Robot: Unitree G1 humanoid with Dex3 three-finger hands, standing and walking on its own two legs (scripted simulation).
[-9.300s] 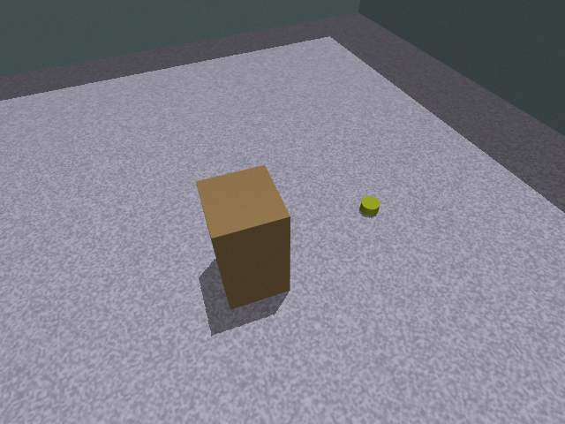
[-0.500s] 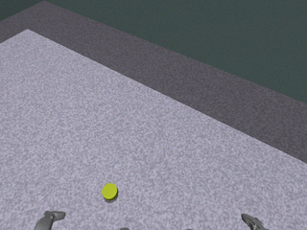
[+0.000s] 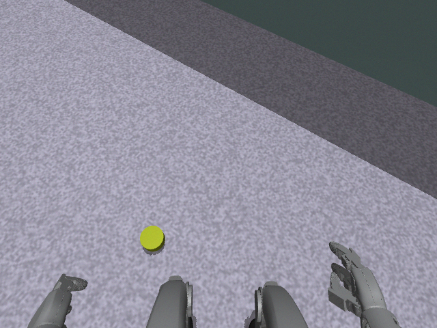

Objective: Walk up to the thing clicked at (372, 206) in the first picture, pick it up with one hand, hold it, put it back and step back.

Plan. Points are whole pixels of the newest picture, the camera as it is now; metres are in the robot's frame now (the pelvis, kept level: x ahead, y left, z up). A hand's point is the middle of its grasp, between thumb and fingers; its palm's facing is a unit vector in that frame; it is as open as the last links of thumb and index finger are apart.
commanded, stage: rise first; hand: left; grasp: from above
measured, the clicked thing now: (152, 238) +0.42 +0.25 -0.61
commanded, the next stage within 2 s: none
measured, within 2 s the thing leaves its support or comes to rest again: neither
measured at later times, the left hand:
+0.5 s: hand (113, 270) +0.27 +0.29 -0.34, palm faces -0.46 -0.30 -0.83, open 14.2 cm
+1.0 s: hand (123, 255) +0.33 +0.30 -0.43, palm faces -0.47 -0.07 -0.88, open 14.3 cm
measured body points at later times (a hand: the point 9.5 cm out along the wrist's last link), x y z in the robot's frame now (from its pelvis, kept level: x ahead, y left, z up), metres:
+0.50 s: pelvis -0.07 -0.01 -0.20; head +0.14 +0.01 +0.20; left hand +0.29 +0.30 -0.29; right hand +0.07 -0.28 -0.34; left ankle +0.03 +0.12 -0.60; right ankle +0.01 -0.14 -0.60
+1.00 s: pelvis -0.07 +0.00 -0.27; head +0.14 +0.04 +0.12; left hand +0.35 +0.30 -0.38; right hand +0.01 -0.29 -0.39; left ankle +0.03 +0.12 -0.60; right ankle +0.01 -0.14 -0.60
